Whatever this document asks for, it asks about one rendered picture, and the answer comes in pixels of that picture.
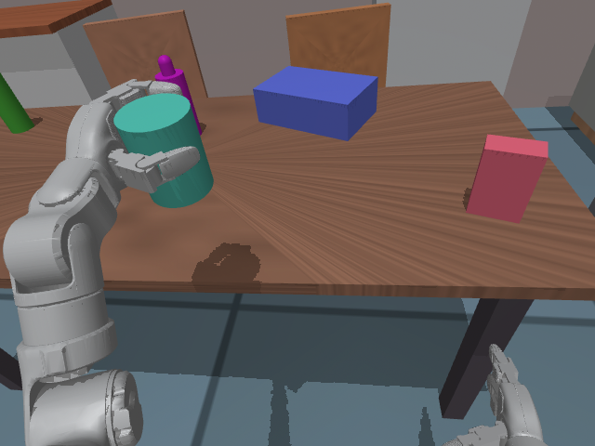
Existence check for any right robot hand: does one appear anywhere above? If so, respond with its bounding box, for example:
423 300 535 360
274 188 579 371
442 344 544 446

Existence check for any table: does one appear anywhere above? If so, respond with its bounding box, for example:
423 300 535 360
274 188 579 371
0 81 595 419

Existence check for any left robot arm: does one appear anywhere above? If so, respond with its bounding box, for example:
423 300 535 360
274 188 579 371
3 158 143 446

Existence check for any left robot hand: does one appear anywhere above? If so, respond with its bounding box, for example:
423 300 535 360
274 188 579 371
65 79 200 193

